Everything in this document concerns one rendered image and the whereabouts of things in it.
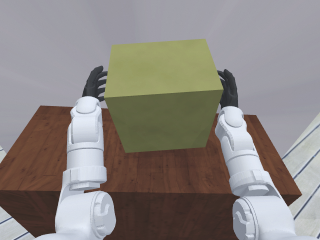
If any robot left hand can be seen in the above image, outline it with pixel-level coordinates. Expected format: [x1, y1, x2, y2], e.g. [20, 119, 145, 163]
[82, 65, 108, 102]

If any right robot upper arm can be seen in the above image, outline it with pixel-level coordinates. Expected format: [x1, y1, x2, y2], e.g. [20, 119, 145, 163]
[232, 195, 320, 240]

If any left robot forearm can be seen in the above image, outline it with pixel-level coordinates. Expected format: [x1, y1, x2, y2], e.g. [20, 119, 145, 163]
[55, 96, 107, 231]

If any left robot upper arm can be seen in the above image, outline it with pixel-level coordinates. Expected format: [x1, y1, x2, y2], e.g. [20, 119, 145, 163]
[33, 190, 116, 240]

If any pedestal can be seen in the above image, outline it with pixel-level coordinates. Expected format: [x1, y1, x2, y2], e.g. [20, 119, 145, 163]
[0, 105, 302, 240]

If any right robot forearm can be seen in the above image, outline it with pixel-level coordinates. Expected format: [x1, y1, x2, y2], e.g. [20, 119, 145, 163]
[215, 106, 296, 233]

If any robot right hand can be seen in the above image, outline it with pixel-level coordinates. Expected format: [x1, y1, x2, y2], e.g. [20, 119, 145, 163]
[217, 69, 238, 109]

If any carton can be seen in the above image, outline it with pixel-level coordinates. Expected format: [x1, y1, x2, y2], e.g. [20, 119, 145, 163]
[104, 38, 224, 153]

